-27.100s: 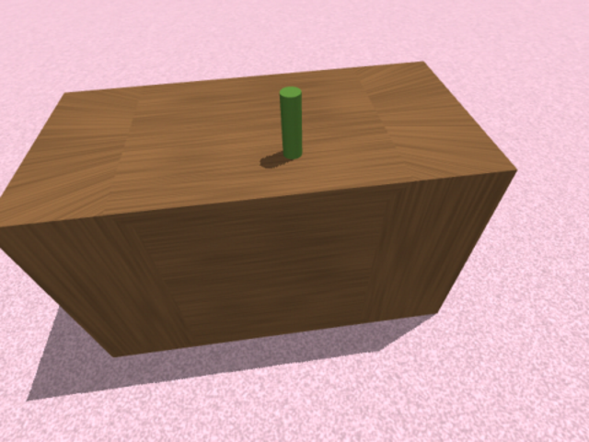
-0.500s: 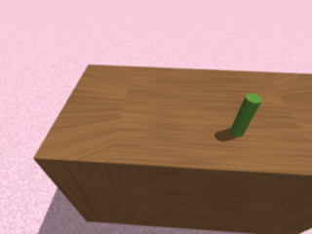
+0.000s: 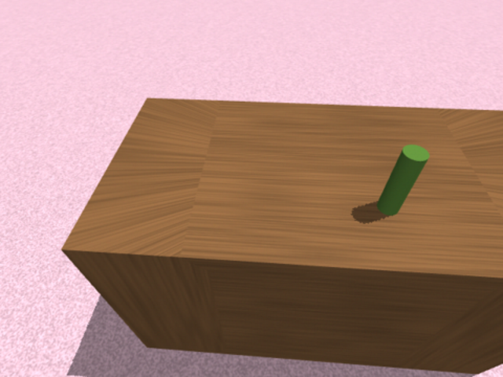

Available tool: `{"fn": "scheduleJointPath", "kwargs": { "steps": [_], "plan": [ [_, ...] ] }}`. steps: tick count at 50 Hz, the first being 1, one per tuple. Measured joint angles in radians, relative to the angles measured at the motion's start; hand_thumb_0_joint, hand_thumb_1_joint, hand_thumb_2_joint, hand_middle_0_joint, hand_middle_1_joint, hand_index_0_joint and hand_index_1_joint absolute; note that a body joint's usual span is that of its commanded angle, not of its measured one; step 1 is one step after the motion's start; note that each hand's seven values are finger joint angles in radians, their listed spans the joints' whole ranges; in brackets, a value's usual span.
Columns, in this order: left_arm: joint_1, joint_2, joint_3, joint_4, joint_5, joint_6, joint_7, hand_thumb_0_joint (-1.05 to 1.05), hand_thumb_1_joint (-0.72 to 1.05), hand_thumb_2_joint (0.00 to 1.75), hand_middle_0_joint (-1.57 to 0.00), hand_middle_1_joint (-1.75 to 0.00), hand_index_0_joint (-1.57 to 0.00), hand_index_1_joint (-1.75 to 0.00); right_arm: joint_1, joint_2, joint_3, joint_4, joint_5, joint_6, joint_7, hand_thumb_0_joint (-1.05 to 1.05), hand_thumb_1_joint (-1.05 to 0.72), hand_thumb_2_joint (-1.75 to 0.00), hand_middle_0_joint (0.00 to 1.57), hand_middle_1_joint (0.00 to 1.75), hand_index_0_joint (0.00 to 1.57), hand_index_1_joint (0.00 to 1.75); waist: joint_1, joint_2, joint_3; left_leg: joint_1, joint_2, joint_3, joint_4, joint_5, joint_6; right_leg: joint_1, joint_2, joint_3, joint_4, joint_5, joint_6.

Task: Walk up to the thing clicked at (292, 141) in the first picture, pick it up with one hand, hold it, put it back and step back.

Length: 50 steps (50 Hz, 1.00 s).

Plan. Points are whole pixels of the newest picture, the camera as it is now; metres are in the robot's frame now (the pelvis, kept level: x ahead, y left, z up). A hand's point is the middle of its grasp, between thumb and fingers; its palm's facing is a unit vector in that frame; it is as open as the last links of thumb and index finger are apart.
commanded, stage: home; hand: right
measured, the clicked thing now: (400, 182) +0.52 -0.26 +0.00
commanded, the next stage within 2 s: stand in 1.00 s
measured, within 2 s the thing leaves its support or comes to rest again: neither
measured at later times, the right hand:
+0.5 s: hand out of the picture +0.10 -0.25 -0.15, palm faces -0.05 +0.93 -0.37, open 17.5 cm
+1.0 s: hand out of the picture +0.09 -0.24 -0.15, palm faces -0.03 +0.93 -0.36, open 17.5 cm
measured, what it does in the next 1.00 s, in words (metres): stands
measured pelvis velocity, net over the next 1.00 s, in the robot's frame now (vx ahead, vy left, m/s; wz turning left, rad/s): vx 0.02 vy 0.01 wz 0.00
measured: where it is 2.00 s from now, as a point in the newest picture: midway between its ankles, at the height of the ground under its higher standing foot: outside the picture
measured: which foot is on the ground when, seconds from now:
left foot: down 0.00-1.00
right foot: down 0.00-1.00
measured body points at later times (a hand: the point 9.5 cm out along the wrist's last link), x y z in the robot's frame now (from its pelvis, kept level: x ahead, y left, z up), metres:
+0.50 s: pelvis +0.02 +0.01 +0.00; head +0.04 +0.02 +0.45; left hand +0.10 +0.31 -0.14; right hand +0.10 -0.30 -0.12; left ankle +0.05 +0.14 -0.74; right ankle -0.01 -0.14 -0.74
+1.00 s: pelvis +0.02 +0.01 +0.00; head +0.03 +0.02 +0.45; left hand +0.08 +0.32 -0.14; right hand +0.09 -0.29 -0.12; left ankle +0.05 +0.14 -0.74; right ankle -0.01 -0.14 -0.74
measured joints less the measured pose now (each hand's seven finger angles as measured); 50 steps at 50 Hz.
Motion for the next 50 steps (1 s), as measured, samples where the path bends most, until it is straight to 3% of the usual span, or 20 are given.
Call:
{"fn": "scheduleJointPath", "kwargs": {
  "steps": [25,50],
  "plan": [
    [-0.073,-0.006,0.000,-0.005,-0.005,-0.006,0.010,0.00,0.90,0.90,-0.20,-0.30,-0.20,-0.30,-0.050,0.005,-0.006,0.012,0.004,-0.003,-0.004,0.00,0.56,-0.04,0.06,0.05,0.06,0.05,-0.005,-0.011,0.003,0.035,-0.010,0.009,-0.018,-0.026,0.008,0.050,-0.012,0.005,-0.052,-0.007,0.011],
    [-0.047,-0.006,0.007,0.001,-0.002,-0.002,0.011,0.00,0.90,0.90,-0.20,-0.29,-0.20,-0.30,-0.041,0.012,-0.024,0.026,0.004,0.000,-0.001,0.00,0.55,-0.05,0.06,0.05,0.06,0.05,-0.005,-0.009,0.005,0.047,-0.026,0.009,-0.033,-0.012,0.020,0.062,-0.028,0.004,-0.064,0.004,0.022]
  ]
}}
